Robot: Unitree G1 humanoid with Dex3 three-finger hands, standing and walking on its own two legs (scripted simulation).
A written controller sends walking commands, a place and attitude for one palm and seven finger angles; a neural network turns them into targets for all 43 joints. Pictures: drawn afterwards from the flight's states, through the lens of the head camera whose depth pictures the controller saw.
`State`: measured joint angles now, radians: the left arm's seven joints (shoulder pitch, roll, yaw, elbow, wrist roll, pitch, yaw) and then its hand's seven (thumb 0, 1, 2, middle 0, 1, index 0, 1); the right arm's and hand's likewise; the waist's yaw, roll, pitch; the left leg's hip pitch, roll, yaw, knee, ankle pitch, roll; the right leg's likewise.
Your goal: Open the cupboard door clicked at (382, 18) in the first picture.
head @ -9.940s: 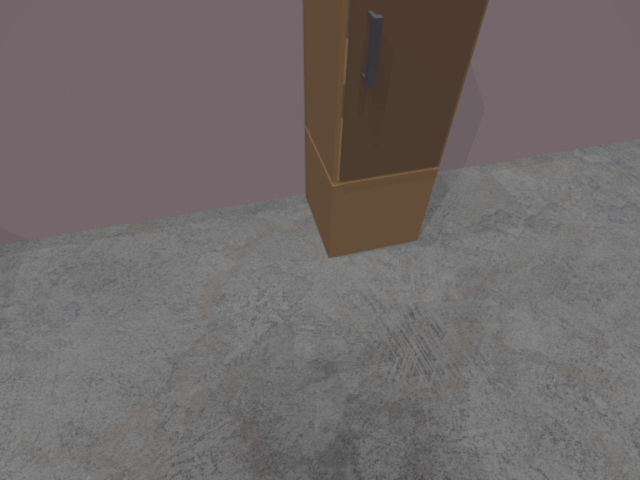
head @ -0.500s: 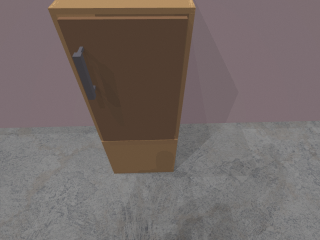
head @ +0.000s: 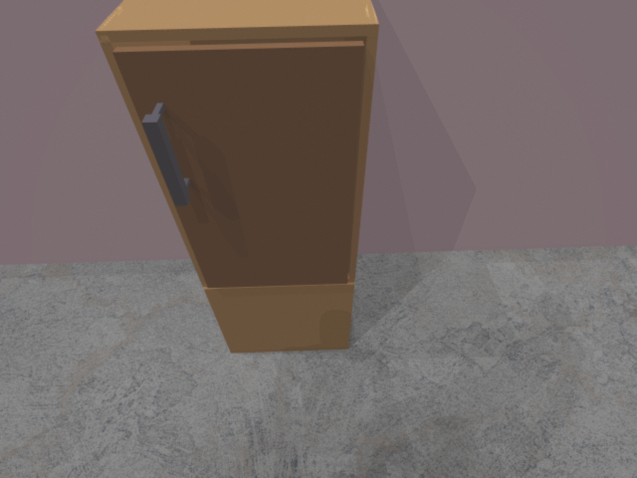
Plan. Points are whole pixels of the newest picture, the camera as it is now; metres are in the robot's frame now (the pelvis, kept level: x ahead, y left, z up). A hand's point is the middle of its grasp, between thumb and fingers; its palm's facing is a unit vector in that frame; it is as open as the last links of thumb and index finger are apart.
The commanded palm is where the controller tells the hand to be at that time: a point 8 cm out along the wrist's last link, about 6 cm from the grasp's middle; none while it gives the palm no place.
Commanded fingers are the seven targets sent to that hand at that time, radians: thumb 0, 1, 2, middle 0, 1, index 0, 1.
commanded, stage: shuffle to correct the standing spot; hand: left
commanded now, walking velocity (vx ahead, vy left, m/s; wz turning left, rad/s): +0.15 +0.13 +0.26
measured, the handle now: (171, 156) +0.58 +0.29 +0.09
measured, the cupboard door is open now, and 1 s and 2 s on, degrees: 0 0 0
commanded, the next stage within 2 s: come to a stop and stand still in 0.32 s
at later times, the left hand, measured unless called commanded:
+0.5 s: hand out of the picture +0.09 +0.19 -0.17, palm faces +0.08 -0.97 -0.22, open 7.3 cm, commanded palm none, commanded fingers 0.00 0.90 0.90 -0.20 -0.30 -0.20 -0.30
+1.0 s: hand out of the picture +0.08 +0.23 -0.18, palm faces +0.11 -0.96 -0.26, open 7.4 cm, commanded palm none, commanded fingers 0.00 0.90 0.90 -0.20 -0.30 -0.20 -0.30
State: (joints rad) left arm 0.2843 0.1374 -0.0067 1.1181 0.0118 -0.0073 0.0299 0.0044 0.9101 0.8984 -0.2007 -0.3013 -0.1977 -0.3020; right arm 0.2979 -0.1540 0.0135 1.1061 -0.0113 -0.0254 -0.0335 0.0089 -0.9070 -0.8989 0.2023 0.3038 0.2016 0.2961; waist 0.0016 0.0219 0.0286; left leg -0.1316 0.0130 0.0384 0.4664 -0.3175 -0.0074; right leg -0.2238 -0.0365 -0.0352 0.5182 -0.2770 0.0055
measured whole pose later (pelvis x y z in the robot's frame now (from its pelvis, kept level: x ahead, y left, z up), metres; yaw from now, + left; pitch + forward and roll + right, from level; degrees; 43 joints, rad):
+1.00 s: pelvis +0.05 +0.03 -0.01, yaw +5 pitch -2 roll +1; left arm 0.28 0.20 0.01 0.93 0.02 0.04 0.04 0.00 0.91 0.90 -0.20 -0.30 -0.20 -0.30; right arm 0.24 -0.22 -0.04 0.88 -0.03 0.02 -0.01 0.01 -0.91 -0.90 0.20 0.30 0.20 0.30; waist 0.00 -0.01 0.00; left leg -0.28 0.00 0.01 0.63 -0.31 0.00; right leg -0.35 -0.05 -0.11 0.64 -0.27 -0.03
